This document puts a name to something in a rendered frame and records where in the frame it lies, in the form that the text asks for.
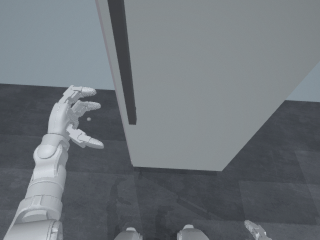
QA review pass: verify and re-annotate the robot right hand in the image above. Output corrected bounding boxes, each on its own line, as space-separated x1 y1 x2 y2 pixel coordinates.
244 220 272 240

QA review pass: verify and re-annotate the left robot forearm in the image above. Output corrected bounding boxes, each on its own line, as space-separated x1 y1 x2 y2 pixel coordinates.
3 133 70 240

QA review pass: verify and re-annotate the robot shin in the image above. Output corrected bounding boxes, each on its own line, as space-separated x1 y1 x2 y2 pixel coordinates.
182 224 194 230
126 227 136 231

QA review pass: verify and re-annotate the robot left upper arm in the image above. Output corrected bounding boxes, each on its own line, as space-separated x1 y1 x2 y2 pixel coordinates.
6 219 63 240

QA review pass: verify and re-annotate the left robot shin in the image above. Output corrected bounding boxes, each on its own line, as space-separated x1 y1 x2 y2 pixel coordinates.
126 227 136 231

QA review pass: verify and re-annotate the right robot shin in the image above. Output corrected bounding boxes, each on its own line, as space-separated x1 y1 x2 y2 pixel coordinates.
182 224 194 230

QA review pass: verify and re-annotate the robot left hand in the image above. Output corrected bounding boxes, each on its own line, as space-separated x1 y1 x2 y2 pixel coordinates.
47 85 104 149

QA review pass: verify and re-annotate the fridge door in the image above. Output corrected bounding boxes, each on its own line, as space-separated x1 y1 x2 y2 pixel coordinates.
98 0 320 171

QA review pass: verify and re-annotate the handle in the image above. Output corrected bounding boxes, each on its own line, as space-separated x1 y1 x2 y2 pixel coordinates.
107 0 137 125

